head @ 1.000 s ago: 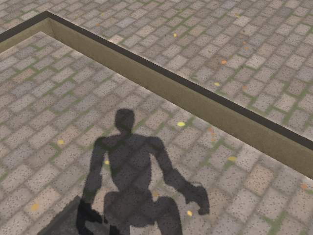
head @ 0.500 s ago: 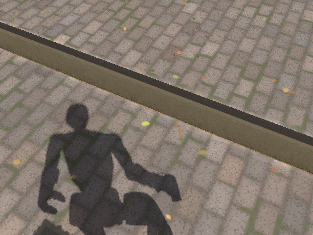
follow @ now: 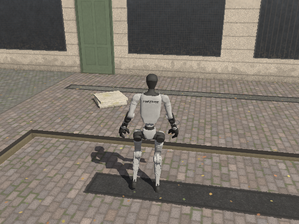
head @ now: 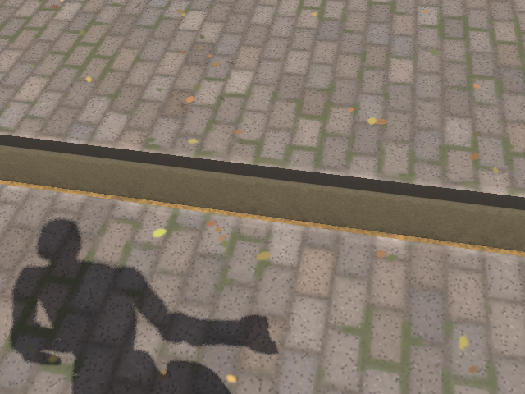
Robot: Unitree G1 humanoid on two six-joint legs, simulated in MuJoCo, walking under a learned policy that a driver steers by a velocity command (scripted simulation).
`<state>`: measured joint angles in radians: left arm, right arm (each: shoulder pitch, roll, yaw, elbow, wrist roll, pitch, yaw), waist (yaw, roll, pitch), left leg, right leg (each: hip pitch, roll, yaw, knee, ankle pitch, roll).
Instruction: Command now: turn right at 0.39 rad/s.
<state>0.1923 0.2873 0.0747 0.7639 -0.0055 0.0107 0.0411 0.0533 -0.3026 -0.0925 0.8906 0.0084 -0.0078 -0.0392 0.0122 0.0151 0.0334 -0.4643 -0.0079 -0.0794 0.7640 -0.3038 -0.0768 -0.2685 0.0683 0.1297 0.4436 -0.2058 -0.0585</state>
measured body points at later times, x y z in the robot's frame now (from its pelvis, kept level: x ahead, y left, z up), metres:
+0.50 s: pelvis +0.02 +0.02 -0.01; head +0.03 +0.01 +0.44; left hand +0.13 +0.29 -0.13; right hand +0.11 -0.25 -0.14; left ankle +0.02 +0.14 -0.74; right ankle -0.01 -0.12 -0.75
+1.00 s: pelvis +0.17 +0.02 +0.00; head +0.20 +0.03 +0.45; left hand +0.39 +0.25 -0.10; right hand +0.11 -0.24 -0.13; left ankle +0.06 +0.13 -0.74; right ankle +0.34 -0.15 -0.70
